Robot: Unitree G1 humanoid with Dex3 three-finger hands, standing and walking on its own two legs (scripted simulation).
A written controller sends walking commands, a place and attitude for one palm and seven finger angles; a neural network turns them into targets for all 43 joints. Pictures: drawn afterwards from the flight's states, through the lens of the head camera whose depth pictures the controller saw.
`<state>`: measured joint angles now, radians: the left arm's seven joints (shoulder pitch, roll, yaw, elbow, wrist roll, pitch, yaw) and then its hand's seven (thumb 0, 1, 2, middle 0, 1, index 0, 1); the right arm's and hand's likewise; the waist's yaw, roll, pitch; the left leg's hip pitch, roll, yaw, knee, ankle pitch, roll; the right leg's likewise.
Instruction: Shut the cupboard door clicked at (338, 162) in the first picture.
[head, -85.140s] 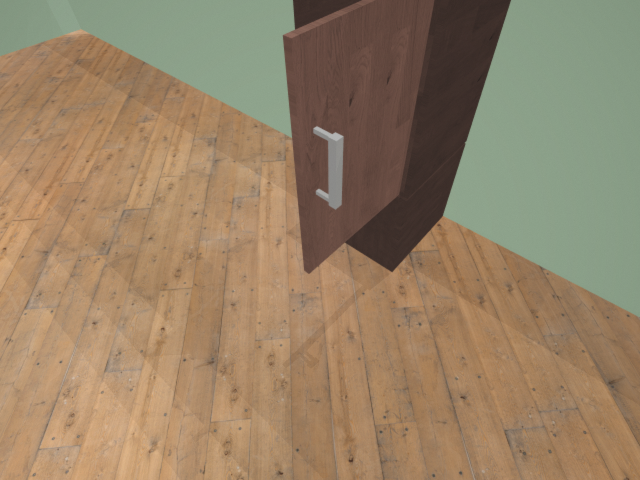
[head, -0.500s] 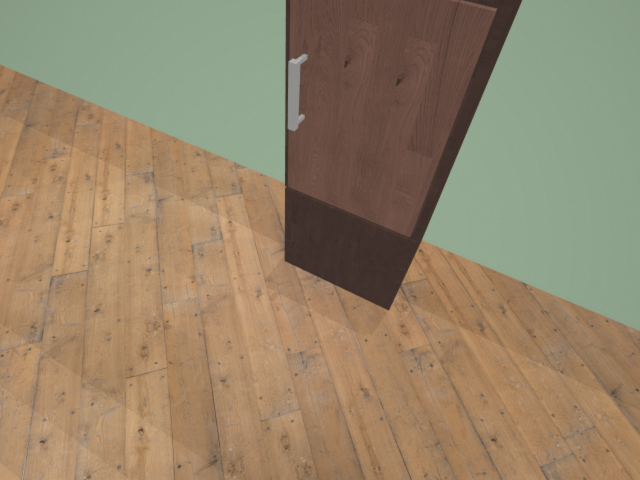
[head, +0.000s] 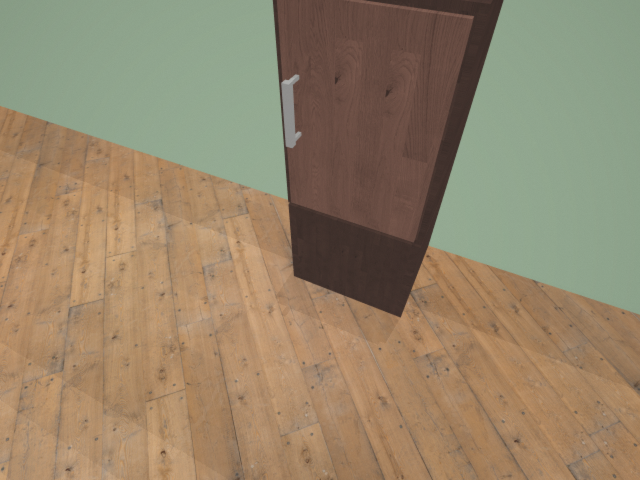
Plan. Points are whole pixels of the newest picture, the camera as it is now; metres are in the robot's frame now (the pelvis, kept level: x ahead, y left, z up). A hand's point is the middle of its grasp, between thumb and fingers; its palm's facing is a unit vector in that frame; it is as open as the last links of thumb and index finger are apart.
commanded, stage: let the arm hang, fingers relaxed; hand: left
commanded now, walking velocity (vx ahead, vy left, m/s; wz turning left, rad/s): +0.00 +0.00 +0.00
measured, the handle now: (292, 112) +0.94 +0.12 -0.01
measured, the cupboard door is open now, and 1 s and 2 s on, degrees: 0 0 0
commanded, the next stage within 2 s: look to check the result in 0.22 s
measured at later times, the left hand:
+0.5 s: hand out of the picture -0.01 +0.16 -0.17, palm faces +0.04 -0.98 -0.19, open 7.3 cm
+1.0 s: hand out of the picture +0.02 +0.15 -0.17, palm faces +0.04 -0.98 -0.17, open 7.3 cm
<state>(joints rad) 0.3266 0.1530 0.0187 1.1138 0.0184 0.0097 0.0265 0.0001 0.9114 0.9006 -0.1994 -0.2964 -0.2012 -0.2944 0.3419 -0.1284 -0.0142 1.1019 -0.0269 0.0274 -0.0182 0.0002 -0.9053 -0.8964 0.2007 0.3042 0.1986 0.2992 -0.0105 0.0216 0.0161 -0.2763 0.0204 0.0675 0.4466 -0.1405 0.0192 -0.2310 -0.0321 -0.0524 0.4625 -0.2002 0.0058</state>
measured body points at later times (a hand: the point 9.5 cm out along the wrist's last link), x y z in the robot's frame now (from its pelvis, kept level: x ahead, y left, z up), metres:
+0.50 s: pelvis +0.01 -0.01 +0.00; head +0.02 -0.01 +0.45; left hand -0.01 +0.21 -0.16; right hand +0.00 -0.22 -0.16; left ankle +0.07 +0.11 -0.74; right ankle +0.03 -0.13 -0.74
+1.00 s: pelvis +0.03 -0.01 +0.00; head +0.04 -0.01 +0.45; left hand +0.02 +0.20 -0.16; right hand +0.02 -0.22 -0.16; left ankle +0.07 +0.11 -0.74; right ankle +0.03 -0.13 -0.74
